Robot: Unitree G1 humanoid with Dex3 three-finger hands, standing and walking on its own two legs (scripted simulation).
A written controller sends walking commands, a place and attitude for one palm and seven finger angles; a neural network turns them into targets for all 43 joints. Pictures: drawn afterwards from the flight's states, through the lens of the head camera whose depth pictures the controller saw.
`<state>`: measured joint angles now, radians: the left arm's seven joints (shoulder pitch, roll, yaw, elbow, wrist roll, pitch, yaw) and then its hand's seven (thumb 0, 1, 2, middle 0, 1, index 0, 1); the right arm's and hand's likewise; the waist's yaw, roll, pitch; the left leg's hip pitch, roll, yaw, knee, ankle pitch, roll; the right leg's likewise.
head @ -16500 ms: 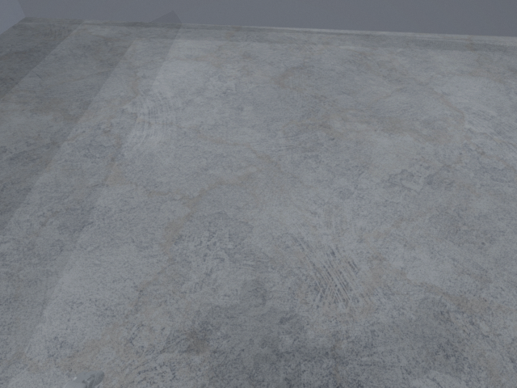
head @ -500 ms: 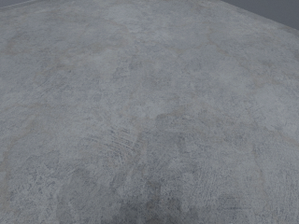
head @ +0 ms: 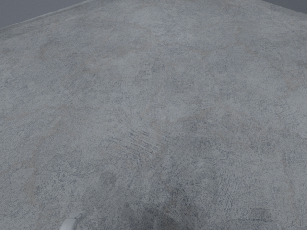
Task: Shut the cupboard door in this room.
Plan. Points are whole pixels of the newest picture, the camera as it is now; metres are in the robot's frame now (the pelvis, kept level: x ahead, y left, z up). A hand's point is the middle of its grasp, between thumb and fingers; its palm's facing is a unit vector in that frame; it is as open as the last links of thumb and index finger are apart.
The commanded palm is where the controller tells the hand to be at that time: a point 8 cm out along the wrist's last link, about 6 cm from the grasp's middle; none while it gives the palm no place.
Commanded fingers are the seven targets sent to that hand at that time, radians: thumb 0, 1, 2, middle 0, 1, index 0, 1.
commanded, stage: turn or walk to find it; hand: left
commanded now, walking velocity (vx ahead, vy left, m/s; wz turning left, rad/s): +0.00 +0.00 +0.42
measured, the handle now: out of the picture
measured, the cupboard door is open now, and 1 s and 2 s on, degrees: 90 90 90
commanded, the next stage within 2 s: stand and wait in 1.52 s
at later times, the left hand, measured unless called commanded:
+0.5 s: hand out of the picture -0.07 +0.19 -0.16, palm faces +0.30 -0.92 -0.26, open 7.4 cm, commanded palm none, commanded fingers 0.00 0.90 0.90 -0.20 -0.30 -0.20 -0.30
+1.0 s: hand out of the picture -0.05 +0.21 -0.15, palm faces +0.42 -0.86 -0.27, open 7.4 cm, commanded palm none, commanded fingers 0.00 0.90 0.90 -0.20 -0.30 -0.20 -0.30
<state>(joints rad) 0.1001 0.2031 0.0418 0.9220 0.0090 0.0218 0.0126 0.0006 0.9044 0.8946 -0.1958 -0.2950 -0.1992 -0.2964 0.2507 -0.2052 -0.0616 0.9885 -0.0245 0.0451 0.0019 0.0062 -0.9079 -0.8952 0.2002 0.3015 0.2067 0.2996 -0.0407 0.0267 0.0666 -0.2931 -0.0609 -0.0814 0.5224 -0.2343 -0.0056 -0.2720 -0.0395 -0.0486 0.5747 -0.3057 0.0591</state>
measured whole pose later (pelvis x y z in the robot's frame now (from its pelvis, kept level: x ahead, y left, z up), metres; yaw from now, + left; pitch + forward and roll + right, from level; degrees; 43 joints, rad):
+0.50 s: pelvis -0.03 -0.01 +0.01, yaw +15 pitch -1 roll +2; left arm 0.27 0.20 0.05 0.99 0.03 0.01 0.02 0.00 0.90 0.89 -0.20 -0.30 -0.20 -0.30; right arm 0.15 -0.24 -0.07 0.99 -0.01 0.07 0.01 0.01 -0.92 -0.90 0.19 0.30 0.20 0.30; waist 0.03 -0.01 0.09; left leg -0.32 0.04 0.05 0.78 -0.45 -0.06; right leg -0.24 -0.14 -0.29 0.56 -0.29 -0.03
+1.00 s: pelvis -0.05 -0.02 +0.00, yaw +26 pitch +1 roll +1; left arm 0.14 0.21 0.04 0.94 0.01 0.03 0.01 0.00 0.90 0.89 -0.20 -0.29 -0.20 -0.30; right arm 0.19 -0.20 -0.06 0.97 -0.03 0.04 0.00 0.01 -0.91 -0.90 0.20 0.30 0.21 0.30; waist -0.02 0.01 0.07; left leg -0.30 -0.05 -0.07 0.52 -0.23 0.00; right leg -0.28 -0.05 -0.05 0.61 -0.34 0.07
